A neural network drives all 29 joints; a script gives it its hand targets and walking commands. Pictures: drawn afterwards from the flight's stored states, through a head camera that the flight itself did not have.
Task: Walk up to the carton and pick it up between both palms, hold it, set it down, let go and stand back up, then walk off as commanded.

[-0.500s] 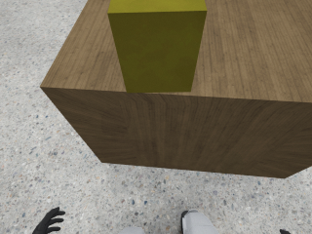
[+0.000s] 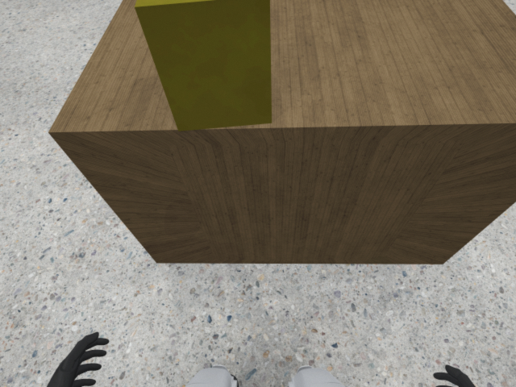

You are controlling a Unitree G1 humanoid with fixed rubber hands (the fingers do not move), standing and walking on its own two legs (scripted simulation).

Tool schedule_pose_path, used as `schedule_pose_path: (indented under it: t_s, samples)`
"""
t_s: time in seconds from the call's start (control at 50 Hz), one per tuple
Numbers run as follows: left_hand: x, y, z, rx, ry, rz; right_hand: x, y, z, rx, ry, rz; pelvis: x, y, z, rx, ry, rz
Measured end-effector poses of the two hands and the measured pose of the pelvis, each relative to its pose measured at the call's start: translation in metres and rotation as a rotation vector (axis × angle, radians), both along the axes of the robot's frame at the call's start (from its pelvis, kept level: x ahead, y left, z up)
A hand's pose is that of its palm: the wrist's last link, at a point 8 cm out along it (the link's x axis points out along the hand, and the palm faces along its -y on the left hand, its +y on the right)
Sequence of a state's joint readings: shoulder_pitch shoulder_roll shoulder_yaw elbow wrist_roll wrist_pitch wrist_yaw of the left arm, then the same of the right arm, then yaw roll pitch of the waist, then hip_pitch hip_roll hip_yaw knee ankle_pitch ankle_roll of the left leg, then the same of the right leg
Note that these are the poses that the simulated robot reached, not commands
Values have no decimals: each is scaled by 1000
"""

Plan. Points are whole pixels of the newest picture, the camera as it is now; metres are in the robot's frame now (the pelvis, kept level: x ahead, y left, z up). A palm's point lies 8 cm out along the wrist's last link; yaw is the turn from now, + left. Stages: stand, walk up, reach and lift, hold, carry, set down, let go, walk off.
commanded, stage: walk off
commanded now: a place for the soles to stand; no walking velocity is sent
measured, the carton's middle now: (216, 43) +0.71 +0.09 +0.12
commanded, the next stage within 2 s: stand in 1.82 s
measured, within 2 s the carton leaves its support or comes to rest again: neither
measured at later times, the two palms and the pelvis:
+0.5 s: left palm out of the picture +0.02 +0.27 -0.02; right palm out of the picture -0.10 -0.36 -0.09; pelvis -0.11 -0.04 +0.02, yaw +3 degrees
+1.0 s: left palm out of the picture +0.00 +0.26 -0.03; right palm out of the picture -0.02 -0.36 -0.10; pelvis -0.09 -0.06 +0.01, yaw +2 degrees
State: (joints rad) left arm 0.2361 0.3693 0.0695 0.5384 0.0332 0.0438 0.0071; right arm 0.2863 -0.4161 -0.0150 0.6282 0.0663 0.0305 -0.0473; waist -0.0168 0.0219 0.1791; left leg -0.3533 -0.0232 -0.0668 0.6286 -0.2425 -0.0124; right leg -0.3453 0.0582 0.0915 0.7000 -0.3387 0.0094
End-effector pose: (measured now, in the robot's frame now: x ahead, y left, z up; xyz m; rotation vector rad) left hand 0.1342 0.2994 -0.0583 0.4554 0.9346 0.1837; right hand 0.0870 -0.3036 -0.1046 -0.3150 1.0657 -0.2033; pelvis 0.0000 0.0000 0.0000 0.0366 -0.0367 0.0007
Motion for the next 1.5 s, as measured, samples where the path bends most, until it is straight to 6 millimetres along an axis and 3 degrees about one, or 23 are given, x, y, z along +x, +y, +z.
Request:
schedule_pose_path:
  t_s: [0.18, 0.28, 0.36, 0.5, 0.56, 0.6, 0.72, 0.84, 0.94, 1.1, 1.18, 1.24, 1.36, 1.5]
  samples:
    - [-47, -28, 38, 66, -35, 18, -36, -49, 2, 2, 9, 36, -44, -34, 14, 50, -20, 19]
    - [-68, -36, 48, 72, -46, 27, -80, -67, 2, -10, 99, 24, -62, -43, 21, 56, -12, 26]
    - [-85, -37, 52, 67, -43, 33, -124, -69, 4, -5, 181, 12, -78, -45, 26, 54, -3, 33]
    - [-118, -33, 35, 32, -61, 53, -184, -56, 10, 17, 234, -4, -109, -41, 22, 12, -25, 58]
    - [-132, -32, 10, 10, -77, 50, -199, -51, 3, 2, 207, -6, -128, -39, 5, -28, -50, 72]
    - [-145, -36, 0, -14, -53, 57, -201, -46, 4, 8, 172, -19, -133, -41, 4, -17, -79, 51]
    - [-158, -38, 7, -35, -37, 73, -166, -41, 16, 17, 65, 32, -129, -47, 12, -41, 1, 56]
    - [-136, -55, 3, -12, -48, 22, -143, -59, 9, 16, 27, 47, -118, -61, 3, -36, 43, 26]
    - [-132, -49, 18, 50, -60, 58, -122, -59, 6, 40, 48, 66, -102, -62, 8, -23, 43, 38]
    - [-136, -17, 29, 97, -25, 134, -64, -39, 2, 45, 34, 146, -73, -38, 10, 1, 15, 36]
    - [-123, 3, 16, 69, -8, 149, -31, -20, 5, 22, 6, 161, -54, -18, 4, -25, 18, 35]
    - [-107, 19, -5, 33, 11, 141, -13, -4, 4, -4, -11, 149, -39, 0, -6, -38, 14, 36]
    - [-87, 23, -16, -33, 40, 134, 3, 23, 17, 14, -34, 103, -24, 11, 2, -45, 11, 32]
    - [-78, 18, -9, -13, 37, 116, 11, 17, 9, 39, -57, 86, -21, 5, 1, -27, 14, 10]
